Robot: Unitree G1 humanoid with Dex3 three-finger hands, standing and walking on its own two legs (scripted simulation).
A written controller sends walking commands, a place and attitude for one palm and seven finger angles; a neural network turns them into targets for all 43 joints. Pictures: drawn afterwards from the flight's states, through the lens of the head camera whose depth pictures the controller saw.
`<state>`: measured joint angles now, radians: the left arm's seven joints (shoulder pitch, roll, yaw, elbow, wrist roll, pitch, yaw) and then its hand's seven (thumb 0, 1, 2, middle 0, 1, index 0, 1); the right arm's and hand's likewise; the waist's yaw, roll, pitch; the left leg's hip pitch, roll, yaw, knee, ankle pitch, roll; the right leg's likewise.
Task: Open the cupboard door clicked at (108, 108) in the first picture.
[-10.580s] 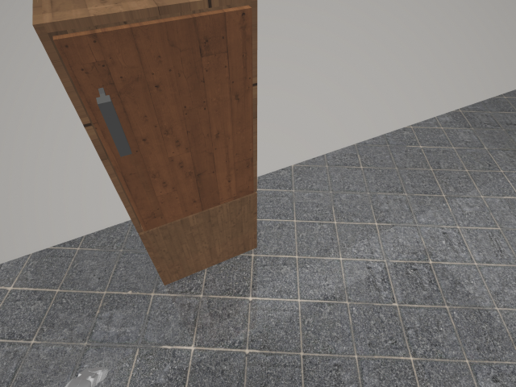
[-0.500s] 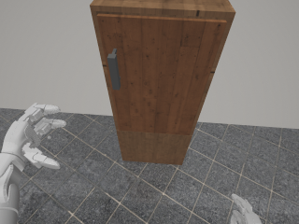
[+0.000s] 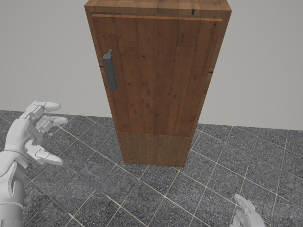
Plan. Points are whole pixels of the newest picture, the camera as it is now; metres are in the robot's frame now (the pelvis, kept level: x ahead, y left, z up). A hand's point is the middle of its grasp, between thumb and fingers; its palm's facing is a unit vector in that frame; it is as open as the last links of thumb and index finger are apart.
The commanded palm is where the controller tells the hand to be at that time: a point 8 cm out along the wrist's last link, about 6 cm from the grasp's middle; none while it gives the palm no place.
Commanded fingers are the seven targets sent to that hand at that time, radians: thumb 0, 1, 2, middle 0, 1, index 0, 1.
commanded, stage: move the hooked fingers beside the handle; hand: left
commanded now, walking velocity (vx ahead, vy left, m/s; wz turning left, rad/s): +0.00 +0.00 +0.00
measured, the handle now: (112, 70) +0.60 +0.18 +0.09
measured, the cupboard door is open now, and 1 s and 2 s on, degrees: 0 0 0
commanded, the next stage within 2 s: none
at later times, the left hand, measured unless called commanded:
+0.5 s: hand (66, 110) +0.39 +0.27 +0.10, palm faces -0.01 -1.00 +0.00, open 14.0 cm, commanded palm +0.37 +0.32 +0.10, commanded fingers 0.00 -0.50 0.30 -0.30 -1.20 -0.30 -1.20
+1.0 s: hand (81, 90) +0.47 +0.25 +0.10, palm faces -0.03 -1.00 -0.01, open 14.0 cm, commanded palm +0.45 +0.30 +0.10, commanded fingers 0.00 -0.50 0.30 -0.30 -1.20 -0.30 -1.20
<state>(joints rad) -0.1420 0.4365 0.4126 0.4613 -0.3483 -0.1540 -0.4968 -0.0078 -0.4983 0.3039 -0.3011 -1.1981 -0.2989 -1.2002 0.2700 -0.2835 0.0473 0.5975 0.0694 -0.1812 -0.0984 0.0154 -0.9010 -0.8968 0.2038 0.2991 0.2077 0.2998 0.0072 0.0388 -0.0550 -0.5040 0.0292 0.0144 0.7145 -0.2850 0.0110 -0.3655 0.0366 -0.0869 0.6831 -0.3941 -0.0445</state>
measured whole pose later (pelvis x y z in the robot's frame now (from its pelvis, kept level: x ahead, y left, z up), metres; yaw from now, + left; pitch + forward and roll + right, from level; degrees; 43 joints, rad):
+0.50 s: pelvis +0.01 +0.02 +0.00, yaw -1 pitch +8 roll -2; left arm -0.43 0.48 0.41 0.73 -0.28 -0.21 -0.45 -0.01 -0.50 0.30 -0.30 -1.20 -0.30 -1.20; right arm 0.34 -0.29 0.03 0.61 0.06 -0.09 -0.08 0.01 -0.90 -0.90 0.20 0.30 0.21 0.30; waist -0.04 0.02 -0.06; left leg -0.59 0.03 0.04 0.75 -0.31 0.04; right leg -0.45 0.03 -0.06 0.71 -0.40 -0.02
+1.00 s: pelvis +0.00 +0.02 -0.01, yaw -2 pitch +12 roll -2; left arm -0.78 0.55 0.39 1.09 -0.17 -0.29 -0.38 -0.01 -0.50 0.30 -0.30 -1.20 -0.30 -1.20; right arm 0.37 -0.28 0.04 0.64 0.04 -0.01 -0.06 0.01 -0.90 -0.90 0.20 0.30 0.21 0.30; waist -0.11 0.01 -0.07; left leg -0.71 0.03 0.04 0.81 -0.32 0.04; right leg -0.57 0.03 -0.06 0.77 -0.41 -0.02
